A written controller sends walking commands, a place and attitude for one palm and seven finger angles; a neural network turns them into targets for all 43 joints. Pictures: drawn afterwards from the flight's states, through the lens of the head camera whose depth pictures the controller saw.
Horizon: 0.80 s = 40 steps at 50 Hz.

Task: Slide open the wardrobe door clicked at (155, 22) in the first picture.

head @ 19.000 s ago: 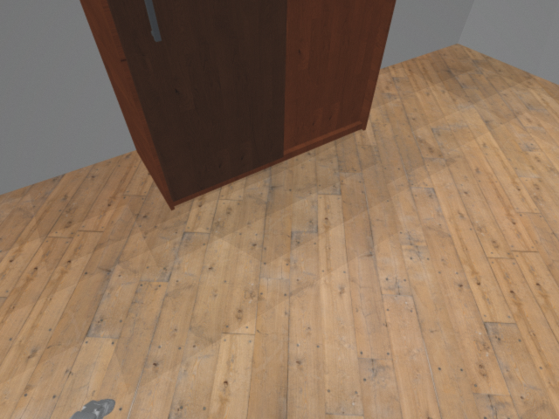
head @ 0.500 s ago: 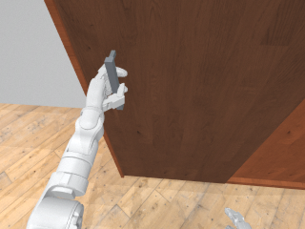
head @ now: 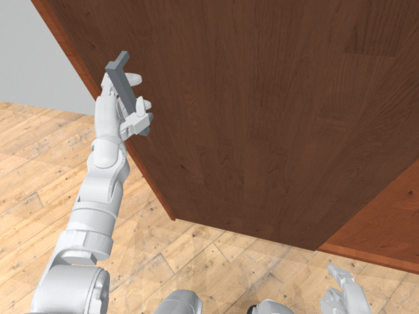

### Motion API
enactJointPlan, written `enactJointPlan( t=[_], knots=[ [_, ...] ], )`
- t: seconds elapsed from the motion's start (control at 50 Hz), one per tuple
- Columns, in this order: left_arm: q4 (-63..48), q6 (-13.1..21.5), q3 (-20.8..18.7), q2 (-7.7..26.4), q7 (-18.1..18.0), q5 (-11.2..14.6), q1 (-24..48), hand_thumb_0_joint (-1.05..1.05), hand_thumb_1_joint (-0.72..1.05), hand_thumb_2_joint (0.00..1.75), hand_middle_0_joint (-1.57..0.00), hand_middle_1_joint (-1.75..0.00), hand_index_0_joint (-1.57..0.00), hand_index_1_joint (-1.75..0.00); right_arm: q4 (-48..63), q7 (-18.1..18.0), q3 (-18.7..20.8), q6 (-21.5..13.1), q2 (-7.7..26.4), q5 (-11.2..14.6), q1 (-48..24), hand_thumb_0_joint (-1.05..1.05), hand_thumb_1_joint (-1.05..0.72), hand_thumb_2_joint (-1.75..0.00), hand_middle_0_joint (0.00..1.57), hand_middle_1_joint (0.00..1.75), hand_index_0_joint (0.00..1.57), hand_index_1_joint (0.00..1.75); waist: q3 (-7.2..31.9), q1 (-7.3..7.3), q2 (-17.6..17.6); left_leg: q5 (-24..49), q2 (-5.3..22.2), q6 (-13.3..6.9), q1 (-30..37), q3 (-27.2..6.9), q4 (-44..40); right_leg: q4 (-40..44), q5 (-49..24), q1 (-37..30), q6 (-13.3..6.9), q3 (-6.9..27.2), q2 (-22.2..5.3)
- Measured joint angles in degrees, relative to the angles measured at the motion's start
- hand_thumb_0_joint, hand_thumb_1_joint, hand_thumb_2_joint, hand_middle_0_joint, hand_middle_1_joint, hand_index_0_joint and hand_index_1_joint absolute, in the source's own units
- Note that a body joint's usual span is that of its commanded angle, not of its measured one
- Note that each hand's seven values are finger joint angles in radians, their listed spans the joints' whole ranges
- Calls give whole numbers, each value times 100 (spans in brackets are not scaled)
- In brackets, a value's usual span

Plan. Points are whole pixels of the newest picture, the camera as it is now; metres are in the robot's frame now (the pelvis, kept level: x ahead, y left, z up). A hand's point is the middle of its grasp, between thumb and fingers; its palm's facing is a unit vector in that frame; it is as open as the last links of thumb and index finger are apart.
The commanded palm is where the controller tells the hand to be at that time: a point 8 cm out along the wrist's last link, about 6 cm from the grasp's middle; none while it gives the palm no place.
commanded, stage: step sideways, sliding the door along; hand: left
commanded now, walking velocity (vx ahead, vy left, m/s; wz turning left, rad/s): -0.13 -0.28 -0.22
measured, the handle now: (134, 97) +0.46 +0.20 +0.13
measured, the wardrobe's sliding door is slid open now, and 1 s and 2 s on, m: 0.01 0.22 0.38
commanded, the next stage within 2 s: none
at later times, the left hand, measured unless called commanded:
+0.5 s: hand (190, 120) +0.41 +0.08 +0.12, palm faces +0.42 -0.89 -0.16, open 6.7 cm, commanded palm +0.36 +0.04 +0.13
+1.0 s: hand (260, 130) +0.39 -0.04 +0.13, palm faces +0.25 -0.97 -0.05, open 6.0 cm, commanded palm +0.35 -0.06 +0.12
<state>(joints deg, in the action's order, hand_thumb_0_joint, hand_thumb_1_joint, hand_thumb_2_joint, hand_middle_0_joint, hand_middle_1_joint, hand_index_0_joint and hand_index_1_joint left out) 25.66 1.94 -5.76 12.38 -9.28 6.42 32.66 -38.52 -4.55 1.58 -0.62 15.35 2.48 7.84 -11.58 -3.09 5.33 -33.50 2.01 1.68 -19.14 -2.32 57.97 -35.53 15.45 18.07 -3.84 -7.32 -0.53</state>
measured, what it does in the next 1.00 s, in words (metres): steps to the right: left foot, then right foot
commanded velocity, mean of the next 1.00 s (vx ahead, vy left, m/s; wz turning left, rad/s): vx -0.25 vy -0.15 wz -0.21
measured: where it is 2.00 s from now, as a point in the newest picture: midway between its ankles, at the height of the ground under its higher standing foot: outside the picture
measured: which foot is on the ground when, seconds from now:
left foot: up 0.00-0.06, down 0.08-0.40, up 0.42-0.56, down 0.58-1.00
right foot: down 0.00-0.08, up 0.10-0.34, down 0.36-0.58, up 0.60-0.96, down 0.98-1.00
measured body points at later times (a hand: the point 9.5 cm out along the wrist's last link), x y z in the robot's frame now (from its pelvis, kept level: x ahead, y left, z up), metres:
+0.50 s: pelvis +0.08 -0.12 +0.00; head +0.19 -0.16 +0.44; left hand +0.38 +0.13 +0.13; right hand +0.31 -0.32 -0.11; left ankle +0.01 +0.03 -0.67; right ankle +0.11 -0.25 -0.72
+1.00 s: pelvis +0.11 -0.19 -0.01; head +0.17 -0.20 +0.44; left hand +0.37 +0.01 +0.13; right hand +0.31 -0.36 -0.09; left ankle +0.05 -0.02 -0.72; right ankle +0.18 -0.27 -0.73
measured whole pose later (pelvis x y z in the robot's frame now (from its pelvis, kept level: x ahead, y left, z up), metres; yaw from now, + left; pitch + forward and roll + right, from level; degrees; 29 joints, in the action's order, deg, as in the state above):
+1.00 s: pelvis +0.11 -0.19 -0.01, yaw -4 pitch -3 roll +0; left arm -20.8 5.1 -0.4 5.3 -11.2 3.0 -8.7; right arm -27.7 1.3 -3.5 -11.3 9.0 0.0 10.7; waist -11.4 -5.8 2.7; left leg -24.6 10.7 4.9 -7.6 8.2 38.4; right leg -36.3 10.2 20.2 -0.6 -7.2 0.3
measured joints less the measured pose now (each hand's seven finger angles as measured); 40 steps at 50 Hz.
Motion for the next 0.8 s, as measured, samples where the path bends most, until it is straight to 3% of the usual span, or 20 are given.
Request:
enactJointPlan(
  t=[0.04, 0.08, 0.12, 0.16, 0.2, 0.24, 0.32, 0.36, 0.4, 0.44, 0.48, 0.54, 0.56, 0.58, 0.6, 0.64, 0.7, 0.74, 0.8],
  knots=[
    [-338, 33, -4, -24, -7, -48, -137, 1, 77, 87, -38, -136, -12, -140, 130, -2, 31, -92, 52, -23, -167, 1, -91, -90, 20, 30, 20, 30, -69, 5, -153, 394, -83, -12, -22, 384, -803, 173, -86, -18, -44, -34, -46],
    [-700, 111, 23, -61, -12, -32, -292, 1, 77, 87, -38, -136, -12, -140, 344, -2, 41, -153, 120, -60, -239, 1, -91, -90, 20, 30, 20, 30, -31, -9, -190, 1842, 47, -91, 213, 683, -2087, -46, -33, 162, -18, -60, 28],
    [-1001, 184, 77, -81, 25, 5, -359, 2, 78, 87, -40, -137, -12, -140, 495, 54, 145, -188, 76, -79, -314, 1, -91, -90, 20, 30, 20, 30, -100, -102, -263, 1722, 153, -99, 294, 700, -2184, -1080, 642, 519, 230, 239, 121],
    [-1269, 200, 72, -138, 58, -33, -492, 3, 79, 87, -41, -138, -12, -140, 545, 195, 163, -156, -26, -84, -399, 1, -91, -90, 20, 30, 20, 30, -182, -273, -333, 1395, 286, 1, 407, 725, -2169, -2021, 1125, 779, 345, 591, 179],
    [-1573, 174, 43, -191, 30, -107, -718, 3, 79, 87, -41, -139, -12, -140, 609, 297, 110, -193, -153, -94, -425, 1, -91, -90, 20, 30, 20, 30, -203, -389, -304, 1333, 504, 134, 554, 711, -2314, -2313, 1238, 878, 430, 699, 133],
    [-1889, 126, 11, -217, -19, -121, -953, 3, 79, 87, -41, -139, -13, -140, 705, 372, 45, -298, -285, -93, -403, 1, -90, -90, 20, 30, 20, 30, -246, -491, -228, 1375, 742, 278, 724, 698, -2479, -2101, 1110, 847, 473, 701, 15],
    [-2360, 66, -129, -192, -100, -90, -1394, 2, 77, 88, -42, -140, -13, -140, 859, 469, -114, -543, -520, -104, -293, 1, -90, -90, 20, 30, 20, 30, -336, -665, -89, 1342, 1140, 507, 1052, 739, -2533, -866, 431, 473, 505, 593, -151],
    [-2510, 39, -240, -126, -122, -86, -1590, 2, 75, 88, -43, -140, -12, -140, 902, 493, -208, -661, -607, -90, -209, 1, -90, -90, 20, 30, 20, 30, -339, -673, -87, 1238, 1251, 582, 1109, 761, -2301, -136, -332, 165, 525, 492, -196],
    [-2630, 37, -384, -165, -163, -138, -1796, 1, 74, 88, -43, -140, -10, -140, 847, 484, -270, -708, -564, -73, -233, 1, -90, -90, 20, 30, 21, 30, -322, -537, 43, 1252, 1354, 443, 854, 604, -1684, -62, -171, -11, 510, 295, -162],
    [-2826, 34, -471, -289, -237, -194, -2107, -1, 74, 88, -44, -140, -8, -140, 711, 397, -254, -696, -409, -96, -354, 1, -90, -90, 20, 30, 21, 30, -210, -394, 74, 493, 885, 279, 332, 295, -748, -179, 80, 146, 454, 269, -264],
    [-3150, -10, -447, -422, -305, -193, -2430, -1, 74, 87, -43, -140, -8, -140, 638, 292, -164, -699, -243, -86, -435, 1, -90, -90, 20, 30, 21, 30, -131, -319, 13, -50, 324, 149, -101, 277, -43, -102, 47, 287, 464, 356, -397],
    [-3694, 36, -250, -699, -423, -232, -2832, 0, 76, 86, -40, -139, -9, -140, 570, 229, -47, -740, -34, -71, -475, 1, -90, -90, 20, 30, 21, 31, -114, -180, -91, 105, -146, 55, -246, 486, -611, 22, -203, 410, 400, 421, -489],
    [-3862, 88, -136, -815, -443, -221, -2937, 1, 77, 86, -40, -139, -10, -140, 569, 231, -18, -732, 21, -73, -449, 1, -90, -90, 20, 30, 21, 31, -106, -128, -101, 637, -177, 51, -133, 588, -1214, -45, -273, 463, 392, 411, -483],
    [-4029, 152, -4, -927, -451, -230, -3044, 1, 78, 86, -40, -139, -10, -140, 597, 242, 19, -718, 72, -79, -388, 1, -90, -90, 20, 30, 21, 31, -67, -87, -60, 1715, -95, -5, 39, 686, -1848, -230, -310, 552, 416, 392, -417],
    [-4173, 227, 151, -989, -432, -308, -3151, 1, 78, 86, -39, -139, -12, -140, 635, 258, 94, -709, 86, -83, -290, 1, -90, -90, 20, 30, 21, 31, -19, -77, -19, 1955, 1, -115, 183, 684, -2123, -635, -107, 680, 469, 402, -328],
    [-4257, 378, 459, -941, -341, -430, -3234, 2, 79, 86, -39, -139, -14, -139, 623, 333, 214, -672, -28, -55, -136, 1, -90, -90, 20, 30, 21, 31, -45, -216, -182, 1322, 42, -258, 391, 736, -2134, -1785, 900, 931, 494, 642, -247],
    [-4403, 446, 753, -926, -272, -553, -3466, 2, 79, 85, -39, -139, -15, -137, 644, 471, 118, -731, -227, -103, 7, 2, -90, -90, 20, 30, 20, 31, -52, -363, -355, 1045, 199, -174, 691, 814, -2354, -2832, 1461, 1162, 509, 682, -146],
    [-4494, 479, 866, -912, -245, -616, -3646, 3, 79, 85, -39, -140, -16, -136, 733, 545, 0, -821, -339, -139, 58, 2, -90, -90, 20, 30, 20, 31, -70, -402, -356, 1168, 336, -60, 879, 860, -2601, -2969, 1377, 1234, 523, 526, -133],
    [-4576, 506, 953, -834, -176, -647, -3882, 3, 80, 86, -38, -140, -22, -137, 885, 615, -168, -882, -491, -210, 65, 2, -90, -90, 20, 30, 20, 31, -79, -456, -281, 1307, 526, -14, 1138, 972, -2934, -2420, 938, 1196, 554, 280, -89]
  ],
)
